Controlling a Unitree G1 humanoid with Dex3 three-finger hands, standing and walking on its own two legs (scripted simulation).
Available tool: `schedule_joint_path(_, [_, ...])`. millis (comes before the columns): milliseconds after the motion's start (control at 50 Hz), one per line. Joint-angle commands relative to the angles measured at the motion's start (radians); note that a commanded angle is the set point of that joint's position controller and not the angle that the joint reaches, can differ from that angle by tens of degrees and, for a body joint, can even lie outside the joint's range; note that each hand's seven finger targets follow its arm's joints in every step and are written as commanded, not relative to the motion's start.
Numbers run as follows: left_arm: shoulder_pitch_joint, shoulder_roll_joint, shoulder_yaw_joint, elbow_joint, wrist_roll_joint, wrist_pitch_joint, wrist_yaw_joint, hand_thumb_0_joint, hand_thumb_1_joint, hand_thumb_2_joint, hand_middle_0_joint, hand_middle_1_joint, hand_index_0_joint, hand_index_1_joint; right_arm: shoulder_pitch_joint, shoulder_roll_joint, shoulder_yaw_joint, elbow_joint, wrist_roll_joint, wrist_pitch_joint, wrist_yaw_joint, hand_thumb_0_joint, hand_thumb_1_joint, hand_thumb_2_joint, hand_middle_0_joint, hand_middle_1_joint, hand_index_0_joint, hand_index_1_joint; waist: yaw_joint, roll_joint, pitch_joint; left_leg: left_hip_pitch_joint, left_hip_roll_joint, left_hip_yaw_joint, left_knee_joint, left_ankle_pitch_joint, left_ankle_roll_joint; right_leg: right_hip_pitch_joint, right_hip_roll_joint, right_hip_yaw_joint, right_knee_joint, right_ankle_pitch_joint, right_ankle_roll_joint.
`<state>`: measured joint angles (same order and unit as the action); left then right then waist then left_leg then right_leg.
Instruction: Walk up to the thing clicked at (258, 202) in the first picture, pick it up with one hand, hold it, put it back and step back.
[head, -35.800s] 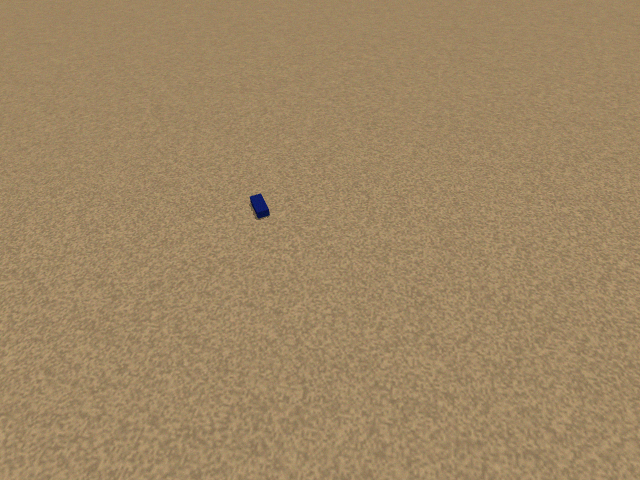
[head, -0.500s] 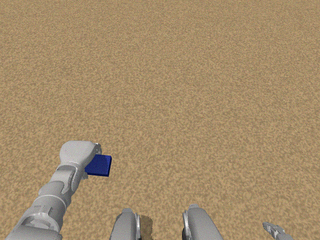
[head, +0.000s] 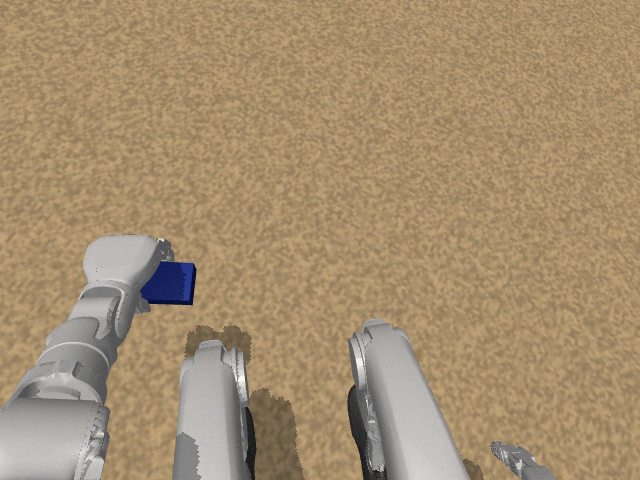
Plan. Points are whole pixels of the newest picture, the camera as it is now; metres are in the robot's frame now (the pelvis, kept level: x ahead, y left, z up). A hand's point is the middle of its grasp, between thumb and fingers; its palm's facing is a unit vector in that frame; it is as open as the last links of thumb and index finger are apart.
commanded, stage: crouch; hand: left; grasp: from above
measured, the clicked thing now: (149, 282) +0.41 +0.21 -0.20
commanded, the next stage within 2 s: lower in 0.90 s
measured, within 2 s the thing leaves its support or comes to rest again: neither
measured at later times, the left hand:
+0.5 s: hand (151, 285) +0.42 +0.23 -0.26, palm faces -0.48 -0.01 -0.88, open 8.4 cm
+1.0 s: hand (159, 288) +0.43 +0.23 -0.30, palm faces -0.46 -0.01 -0.89, open 8.3 cm
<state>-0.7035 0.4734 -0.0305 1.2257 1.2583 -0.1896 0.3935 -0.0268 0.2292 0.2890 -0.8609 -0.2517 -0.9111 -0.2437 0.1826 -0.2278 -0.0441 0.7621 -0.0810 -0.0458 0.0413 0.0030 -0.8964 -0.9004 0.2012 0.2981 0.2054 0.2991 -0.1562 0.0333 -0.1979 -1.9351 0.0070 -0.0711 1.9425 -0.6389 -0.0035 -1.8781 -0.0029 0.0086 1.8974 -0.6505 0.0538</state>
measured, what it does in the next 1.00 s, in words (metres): lowers itself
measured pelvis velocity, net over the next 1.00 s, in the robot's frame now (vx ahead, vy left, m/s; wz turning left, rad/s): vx -0.01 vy -0.01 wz -0.05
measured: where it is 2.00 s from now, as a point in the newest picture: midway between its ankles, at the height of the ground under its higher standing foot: (308, 468)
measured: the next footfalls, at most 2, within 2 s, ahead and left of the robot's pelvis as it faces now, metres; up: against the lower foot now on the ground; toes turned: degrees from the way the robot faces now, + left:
none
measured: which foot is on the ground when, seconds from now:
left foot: down 0.00-1.00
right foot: down 0.00-1.00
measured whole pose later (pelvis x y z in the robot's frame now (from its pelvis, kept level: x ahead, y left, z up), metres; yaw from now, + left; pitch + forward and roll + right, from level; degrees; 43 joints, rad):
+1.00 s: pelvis -0.01 -0.01 -0.14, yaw -3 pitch +33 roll -6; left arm -0.88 0.61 0.05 1.47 1.31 -0.25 0.47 -0.02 0.27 0.26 -0.82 -0.28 -0.88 -0.27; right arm 0.13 -0.25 0.01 0.80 -0.15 -0.07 0.13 0.00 -0.90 -0.90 0.20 0.30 0.20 0.30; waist -0.21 0.00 -0.10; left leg -2.30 0.00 -0.14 2.38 -0.67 -0.03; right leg -2.24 0.04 -0.02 2.32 -0.67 0.06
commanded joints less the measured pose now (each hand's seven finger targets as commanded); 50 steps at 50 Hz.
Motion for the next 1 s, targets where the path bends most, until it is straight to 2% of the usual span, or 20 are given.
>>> schedule_joint_path(0, [-0.429, 0.251, 0.055, -0.175, 0.019, -0.010, 0.089, 0.000, 0.870, 0.541, -1.194, -0.387, -1.213, -0.371, 0.144, -0.220, -0.073, -0.039, -0.015, -0.031, 0.000, 0.000, -0.894, -0.901, 0.200, 0.300, 0.200, 0.300, -0.009, 0.203, -0.642, 0.530, -0.017, 0.020, -0.203, 0.105, 0.007, 0.167, 0.018, -0.093, -0.160, 0.133, -0.095])
schedule_joint_path(20, [-0.426, 0.279, 0.074, -0.150, 0.026, -0.004, 0.101, 0.000, 0.846, 0.541, -1.182, -0.384, -1.197, -0.371, 0.147, -0.228, -0.074, -0.032, -0.017, -0.031, 0.002, 0.000, -0.896, -0.903, 0.200, 0.300, 0.200, 0.300, -0.001, 0.203, -0.653, 0.528, -0.016, 0.023, -0.185, 0.121, 0.006, 0.155, 0.018, -0.093, -0.144, 0.145, -0.096])
schedule_joint_path(60, [-0.413, 0.228, 0.055, -0.129, 0.017, 0.005, 0.109, 0.000, 0.853, 0.560, -1.178, -0.409, -1.197, -0.392, 0.151, -0.219, -0.070, -0.035, -0.027, -0.037, 0.016, 0.000, -0.896, -0.902, 0.200, 0.300, 0.200, 0.300, -0.020, 0.210, -0.657, 0.513, -0.018, 0.033, -0.148, 0.146, 0.008, 0.150, 0.014, -0.095, -0.123, 0.170, -0.092])
schedule_joint_path(80, [-0.428, 0.256, 0.063, -0.152, 0.017, 0.009, 0.114, 0.000, 0.863, 0.537, -1.168, -0.417, -1.197, -0.390, 0.145, -0.222, -0.072, -0.035, -0.026, -0.035, 0.016, 0.000, -0.895, -0.901, 0.200, 0.300, 0.200, 0.300, -0.001, 0.220, -0.688, 0.510, -0.019, 0.043, -0.134, 0.156, 0.012, 0.161, 0.022, -0.095, -0.116, 0.183, -0.094])
schedule_joint_path(120, [-0.411, 0.263, 0.071, -0.126, 0.015, 0.020, 0.111, 0.000, 0.862, 0.563, -1.188, -0.401, -1.205, -0.387, 0.154, -0.220, -0.073, -0.032, -0.030, -0.033, 0.024, 0.000, -0.897, -0.901, 0.200, 0.300, 0.200, 0.300, -0.008, 0.206, -0.697, 0.504, -0.018, 0.048, -0.092, 0.210, 0.016, 0.166, 0.022, -0.094, -0.095, 0.226, -0.090])
schedule_joint_path(140, [-0.414, 0.252, 0.064, -0.116, 0.011, 0.023, 0.106, 0.000, 0.858, 0.584, -1.185, -0.411, -1.199, -0.399, 0.157, -0.221, -0.075, -0.032, -0.033, -0.034, 0.028, 0.000, -0.897, -0.901, 0.200, 0.300, 0.200, 0.300, -0.019, 0.200, -0.691, 0.487, -0.016, 0.047, -0.079, 0.214, 0.016, 0.166, 0.021, -0.097, -0.084, 0.237, -0.087])
schedule_joint_path(220, [-0.398, 0.240, 0.058, -0.072, -0.004, 0.028, 0.083, 0.000, 0.858, 0.581, -1.177, -0.424, -1.195, -0.407, 0.150, -0.225, -0.076, -0.026, -0.035, -0.026, 0.035, 0.000, -0.897, -0.900, 0.200, 0.300, 0.200, 0.300, -0.023, 0.184, -0.629, 0.415, -0.015, 0.033, -0.062, 0.175, 0.015, 0.114, 0.025, -0.111, -0.047, 0.203, -0.089])
schedule_joint_path(360, [-0.363, 0.279, 0.078, -0.063, -0.008, 0.000, 0.046, 0.000, 0.794, 0.569, -1.142, -0.409, -1.153, -0.399, 0.152, -0.223, -0.066, -0.029, -0.037, -0.017, 0.054, 0.000, -0.900, -0.901, 0.200, 0.300, 0.200, 0.300, -0.026, 0.132, -0.598, 0.321, -0.018, 0.048, 0.024, 0.209, 0.027, 0.134, 0.034, -0.108, 0.004, 0.250, -0.079])
schedule_joint_path(380, [-0.402, 0.327, 0.101, -0.095, -0.002, -0.013, 0.046, 0.000, 0.769, 0.579, -1.131, -0.411, -1.138, -0.406, 0.153, -0.230, -0.066, -0.023, -0.039, -0.014, 0.055, 0.000, -0.900, -0.902, 0.200, 0.300, 0.200, 0.300, -0.015, 0.147, -0.618, 0.321, -0.017, 0.051, 0.039, 0.213, 0.027, 0.125, 0.036, -0.107, 0.014, 0.251, -0.080])
schedule_joint_path(400, [-0.386, 0.323, 0.103, -0.073, 0.006, -0.021, 0.046, 0.000, 0.780, 0.569, -1.130, -0.420, -1.143, -0.409, 0.161, -0.223, -0.061, -0.024, -0.042, -0.014, 0.060, 0.000, -0.901, -0.902, 0.200, 0.300, 0.200, 0.300, -0.017, 0.161, -0.615, 0.319, -0.017, 0.052, 0.048, 0.224, 0.025, 0.130, 0.036, -0.106, 0.024, 0.260, -0.081])
schedule_joint_path(480, [-0.418, 0.342, 0.121, -0.064, 0.017, -0.051, 0.061, 0.000, 0.785, 0.551, -1.127, -0.417, -1.143, -0.403, 0.154, -0.231, -0.056, -0.021, -0.050, -0.010, 0.068, 0.000, -0.900, -0.902, 0.200, 0.300, 0.200, 0.300, -0.027, 0.161, -0.603, 0.264, -0.018, 0.055, 0.083, 0.183, 0.028, 0.095, 0.040, -0.112, 0.053, 0.228, -0.082])
schedule_joint_path(520, [-0.397, 0.318, 0.107, -0.023, 0.027, -0.054, 0.068, 0.000, 0.789, 0.528, -1.118, -0.417, -1.143, -0.394, 0.145, -0.239, -0.057, -0.022, -0.051, -0.009, 0.070, 0.000, -0.900, -0.901, 0.200, 0.300, 0.200, 0.300, -0.026, 0.162, -0.594, 0.259, -0.018, 0.055, 0.094, 0.167, 0.027, 0.066, 0.042, -0.114, 0.065, 0.209, -0.082])
schedule_joint_path(580, [-0.460, 0.357, 0.124, -0.044, 0.036, -0.067, 0.088, 0.000, 0.774, 0.515, -1.097, -0.418, -1.124, -0.392, 0.135, -0.244, -0.058, -0.017, -0.053, -0.014, 0.074, 0.000, -0.899, -0.901, 0.200, 0.300, 0.200, 0.300, -0.017, 0.228, -0.598, 0.264, -0.017, 0.051, 0.092, 0.125, 0.020, 0.008, 0.044, -0.127, 0.101, 0.158, -0.092])
schedule_joint_path(640, [-0.467, 0.325, 0.102, 0.013, 0.047, -0.066, 0.105, 0.000, 0.753, 0.491, -1.082, -0.403, -1.110, -0.376, 0.127, -0.245, -0.051, -0.009, -0.057, -0.018, 0.075, 0.000, -0.897, -0.900, 0.200, 0.300, 0.200, 0.300, -0.034, 0.225, -0.551, 0.240, -0.020, 0.044, 0.091, 0.063, 0.019, -0.052, 0.046, -0.139, 0.117, 0.101, -0.094])
schedule_joint_path(680, [-0.487, 0.349, 0.103, 0.019, 0.045, -0.065, 0.116, 0.000, 0.741, 0.458, -1.063, -0.394, -1.097, -0.360, 0.118, -0.246, -0.049, -0.007, -0.056, -0.021, 0.072, 0.000, -0.896, -0.898, 0.200, 0.300, 0.200, 0.300, -0.032, 0.220, -0.556, 0.217, -0.023, 0.051, 0.107, 0.046, 0.022, -0.054, 0.049, -0.135, 0.116, 0.085, -0.096])
schedule_joint_path(800, [-0.497, 0.362, 0.098, 0.080, 0.035, -0.052, 0.120, 0.000, 0.729, 0.414, -1.046, -0.383, -1.086, -0.344, 0.126, -0.249, -0.034, 0.009, -0.065, -0.033, 0.071, 0.000, -0.897, -0.898, 0.200, 0.300, 0.200, 0.300, -0.052, 0.145, -0.542, 0.137, -0.028, 0.062, 0.159, 0.048, 0.034, -0.019, 0.048, -0.127, 0.125, 0.093, -0.084])
schedule_joint_path(840, [-0.519, 0.390, 0.118, 0.069, 0.037, -0.052, 0.122, 0.000, 0.715, 0.438, -1.049, -0.388, -1.081, -0.357, 0.130, -0.259, -0.033, 0.014, -0.065, -0.036, 0.069, 0.000, -0.900, -0.899, 0.200, 0.300, 0.200, 0.300, -0.044, 0.174, -0.571, 0.156, -0.027, 0.058, 0.172, 0.065, 0.031, -0.040, 0.046, -0.133, 0.150, 0.109, -0.087])
schedule_joint_path(900, [-0.508, 0.365, 0.095, 0.097, 0.036, -0.054, 0.117, 0.000, 0.746, 0.437, -1.068, -0.403, -1.104, -0.368, 0.122, -0.252, -0.025, 0.019, -0.067, -0.037, 0.070, 0.000, -0.901, -0.899, 0.200, 0.300, 0.200, 0.300, -0.047, 0.172, -0.548, 0.129, -0.027, 0.059, 0.183, 0.056, 0.031, -0.049, 0.052, -0.134, 0.156, 0.105, -0.087])
schedule_joint_path(940, [-0.509, 0.405, 0.122, 0.107, 0.039, -0.056, 0.119, 0.000, 0.759, 0.396, -1.064, -0.405, -1.112, -0.357, 0.123, -0.259, -0.021, 0.017, -0.069, -0.035, 0.069, 0.000, -0.902, -0.898, 0.200, 0.300, 0.200, 0.300, -0.043, 0.164, -0.548, 0.105, -0.028, 0.061, 0.196, 0.056, 0.034, -0.045, 0.050, -0.134, 0.163, 0.105, -0.086])
schedule_joint_path(980, [-0.491, 0.385, 0.105, 0.113, 0.037, -0.056, 0.114, 0.000, 0.750, 0.433, -1.073, -0.418, -1.112, -0.379, 0.119, -0.253, -0.015, 0.016, -0.068, -0.035, 0.073, 0.000, -0.904, -0.900, 0.200, 0.300, 0.200, 0.300, -0.043, 0.167, -0.540, 0.094, -0.029, 0.063, 0.201, 0.067, 0.034, -0.036, 0.052, -0.134, 0.173, 0.118, -0.085])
